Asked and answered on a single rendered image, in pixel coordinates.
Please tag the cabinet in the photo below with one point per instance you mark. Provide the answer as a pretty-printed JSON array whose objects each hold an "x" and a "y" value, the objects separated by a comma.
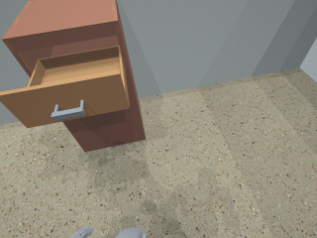
[{"x": 51, "y": 28}]

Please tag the drawer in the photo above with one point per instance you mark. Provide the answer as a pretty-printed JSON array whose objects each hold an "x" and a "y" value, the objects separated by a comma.
[{"x": 97, "y": 76}]

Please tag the handle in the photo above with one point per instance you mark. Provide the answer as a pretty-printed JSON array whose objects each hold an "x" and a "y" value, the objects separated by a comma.
[{"x": 68, "y": 113}]

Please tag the robot left hand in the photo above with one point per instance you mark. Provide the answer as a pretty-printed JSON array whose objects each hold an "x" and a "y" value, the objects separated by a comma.
[{"x": 83, "y": 232}]

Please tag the robot left thigh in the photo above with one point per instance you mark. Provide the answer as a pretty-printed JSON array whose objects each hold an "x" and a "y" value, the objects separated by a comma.
[{"x": 132, "y": 232}]

